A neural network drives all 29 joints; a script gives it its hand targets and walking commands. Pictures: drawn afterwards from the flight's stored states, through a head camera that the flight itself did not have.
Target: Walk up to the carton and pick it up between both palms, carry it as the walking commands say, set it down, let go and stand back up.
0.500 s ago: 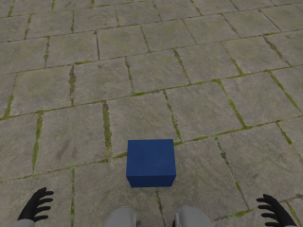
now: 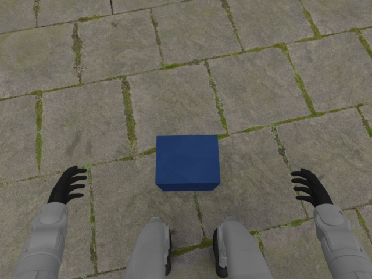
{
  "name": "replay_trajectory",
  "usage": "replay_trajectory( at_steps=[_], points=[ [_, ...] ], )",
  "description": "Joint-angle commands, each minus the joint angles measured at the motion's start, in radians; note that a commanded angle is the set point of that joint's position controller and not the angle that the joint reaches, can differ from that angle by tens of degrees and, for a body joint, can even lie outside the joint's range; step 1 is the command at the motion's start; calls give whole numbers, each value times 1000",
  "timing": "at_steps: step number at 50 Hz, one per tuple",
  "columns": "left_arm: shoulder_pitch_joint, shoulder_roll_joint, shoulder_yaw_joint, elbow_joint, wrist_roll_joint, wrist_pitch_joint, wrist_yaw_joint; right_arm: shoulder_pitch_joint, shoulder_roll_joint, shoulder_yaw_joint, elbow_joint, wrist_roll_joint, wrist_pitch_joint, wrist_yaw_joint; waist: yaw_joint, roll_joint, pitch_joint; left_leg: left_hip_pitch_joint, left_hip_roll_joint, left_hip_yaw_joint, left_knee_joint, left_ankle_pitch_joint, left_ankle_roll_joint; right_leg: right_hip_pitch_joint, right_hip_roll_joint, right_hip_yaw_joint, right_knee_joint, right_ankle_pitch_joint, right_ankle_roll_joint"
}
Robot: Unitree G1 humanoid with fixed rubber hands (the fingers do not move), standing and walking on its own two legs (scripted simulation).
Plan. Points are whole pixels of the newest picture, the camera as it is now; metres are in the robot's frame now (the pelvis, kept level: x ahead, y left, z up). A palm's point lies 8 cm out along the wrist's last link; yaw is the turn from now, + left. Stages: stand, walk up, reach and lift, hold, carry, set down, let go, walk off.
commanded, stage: reach and lift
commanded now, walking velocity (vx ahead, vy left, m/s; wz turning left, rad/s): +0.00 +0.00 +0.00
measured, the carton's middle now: (187, 165) +0.43 +0.01 -0.58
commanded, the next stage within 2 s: none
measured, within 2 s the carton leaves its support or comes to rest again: neither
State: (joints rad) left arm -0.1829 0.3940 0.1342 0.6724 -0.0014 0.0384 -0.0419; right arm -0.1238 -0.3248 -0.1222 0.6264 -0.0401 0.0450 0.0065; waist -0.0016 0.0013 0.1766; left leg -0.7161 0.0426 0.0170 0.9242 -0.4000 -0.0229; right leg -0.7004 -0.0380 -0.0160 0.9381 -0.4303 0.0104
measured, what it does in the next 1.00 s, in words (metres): lowers itself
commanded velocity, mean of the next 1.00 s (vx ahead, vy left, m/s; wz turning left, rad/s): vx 0.00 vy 0.00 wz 0.00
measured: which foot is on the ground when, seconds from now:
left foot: down 0.00-1.00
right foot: down 0.00-1.00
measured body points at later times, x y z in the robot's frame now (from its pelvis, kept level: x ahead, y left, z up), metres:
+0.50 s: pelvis -0.05 +0.01 -0.04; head +0.20 +0.01 +0.33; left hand +0.39 +0.26 -0.14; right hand +0.39 -0.22 -0.14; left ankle +0.03 +0.13 -0.69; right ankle +0.02 -0.13 -0.69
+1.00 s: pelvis -0.03 +0.00 -0.07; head +0.28 +0.00 +0.26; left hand +0.46 +0.24 -0.19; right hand +0.46 -0.20 -0.18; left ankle +0.03 +0.13 -0.69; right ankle +0.02 -0.13 -0.69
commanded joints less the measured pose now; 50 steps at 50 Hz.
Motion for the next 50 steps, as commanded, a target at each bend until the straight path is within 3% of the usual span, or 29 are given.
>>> replay_trajectory(
  at_steps=[1,2,3,5,9,10,11,15,18,20,23,24,26,27,28,29,31,34,35,37,39,40,42,44,45,46,48,49,50],
  points=[
    [-154,98,69,-81,-85,1,17,-248,-135,-63,-150,52,3,-28,44,-13,-675,79,-85,8,33,472,-24,93,83,34,7,481,27],
    [-182,118,77,-67,-83,7,19,-290,-160,-79,-154,42,8,-33,35,-26,-671,40,-87,17,39,419,-27,97,81,41,10,468,29],
    [-187,111,88,-65,-79,15,20,-289,-143,-65,-132,52,20,-31,49,-21,-698,33,-89,17,36,424,-22,91,85,39,18,457,28],
    [-242,94,80,-62,-84,30,22,-351,-145,-82,-132,45,33,-24,22,-31,-694,8,-82,8,39,379,-24,17,88,32,16,399,29],
    [-415,82,83,-88,-93,61,24,-502,-132,-69,-107,87,60,-6,31,28,-744,-31,-74,-5,40,274,-24,-78,85,25,31,274,21],
    [-431,86,96,-63,-90,69,20,-536,-138,-77,-107,77,68,-6,27,-3,-727,-52,-76,1,33,247,-23,-89,87,21,24,246,28],
    [-473,75,80,-57,-90,84,20,-565,-140,-80,-57,77,85,-4,9,10,-704,-78,-73,3,29,209,-28,-116,85,22,21,204,23],
    [-585,48,107,-34,-76,103,25,-704,-161,-112,-45,69,98,15,1,29,-758,-109,-75,0,41,172,-33,-192,91,-3,40,158,20],
    [-651,34,119,4,-75,109,28,-787,-151,-103,0,93,109,26,33,46,-824,-102,-80,5,47,157,-36,-226,92,-17,55,124,20],
    [-748,41,122,-10,-65,110,34,-868,-177,-126,32,84,117,30,13,61,-832,-108,-80,2,59,131,-40,-284,95,-18,62,96,16],
    [-776,40,148,0,-51,107,44,-879,-182,-141,83,73,112,33,-5,51,-909,-105,-88,7,82,202,-41,-300,103,-24,74,168,21],
    [-806,32,151,-4,-53,106,44,-893,-172,-129,80,91,105,33,3,74,-934,-111,-88,9,95,251,-42,-312,98,-15,80,205,15],
    [-838,45,170,23,-51,92,42,-962,-162,-131,65,82,93,30,14,25,-976,-171,-96,14,114,330,-32,-295,104,-15,98,280,23],
    [-873,64,179,18,-53,91,44,-1021,-164,-135,37,87,92,24,37,33,-1029,-173,-98,12,135,340,-30,-287,104,-7,120,290,21],
    [-865,64,182,1,-59,81,45,-1021,-175,-148,33,86,85,22,20,24,-1085,-160,-100,18,128,376,-29,-251,109,-13,118,340,21],
    [-916,64,183,15,-63,87,42,-1066,-162,-130,50,99,95,22,42,18,-1061,-195,-99,18,127,371,-25,-287,105,-8,121,320,24],
    [-935,55,186,-16,-61,76,43,-1082,-147,-133,30,116,86,19,46,34,-1133,-190,-103,22,139,445,-23,-270,110,-4,132,406,23],
    [-917,44,206,50,-58,78,34,-1089,-129,-119,51,108,91,13,51,-18,-1186,-268,-109,28,158,498,-19,-216,105,11,141,516,29],
    [-941,41,199,24,-59,74,29,-1104,-118,-139,42,109,90,9,35,-4,-1196,-284,-109,21,149,513,-18,-213,106,17,141,553,26],
    [-953,40,214,1,-54,62,30,-1129,-115,-145,17,113,85,11,57,2,-1265,-285,-115,24,156,561,-18,-214,112,18,154,599,24],
    [-963,14,206,-6,-54,62,23,-1108,-103,-165,39,92,84,12,26,11,-1299,-258,-109,14,152,622,-18,-217,114,18,140,652,22],
    [-978,16,205,-12,-50,60,25,-1133,-117,-174,26,93,82,14,34,37,-1296,-245,-106,9,164,651,-20,-290,115,13,147,640,20],
    [-958,-11,222,5,-47,56,15,-1107,-104,-172,33,78,77,15,41,19,-1293,-297,-106,3,168,687,-17,-276,107,29,139,693,13],
    [-929,-21,224,41,-41,49,15,-1075,-80,-180,78,75,69,18,35,31,-1267,-298,-101,-4,176,703,-16,-370,110,22,146,665,16],
    [-928,-28,217,27,-42,49,15,-1076,-95,-201,64,53,68,21,15,30,-1274,-301,-99,-5,173,686,-19,-353,111,16,145,657,16],
    [-925,-13,240,54,-31,48,11,-1084,-79,-177,60,54,67,21,37,-5,-1266,-339,-99,-4,180,679,-15,-360,107,20,151,666,20],
    [-942,2,258,47,-12,42,9,-1089,-80,-194,64,49,66,21,50,18,-1272,-365,-101,0,205,642,-14,-401,102,25,174,631,20],
    [-966,-6,243,19,-21,40,8,-1113,-79,-192,49,48,64,26,35,19,-1247,-381,-101,7,198,601,-16,-423,103,18,172,589,23],
    [-982,-3,255,64,-6,36,7,-1110,-54,-186,100,45,66,26,54,19,-1204,-436,-100,6,220,563,-12,-487,100,18,192,551,19]
  ],
)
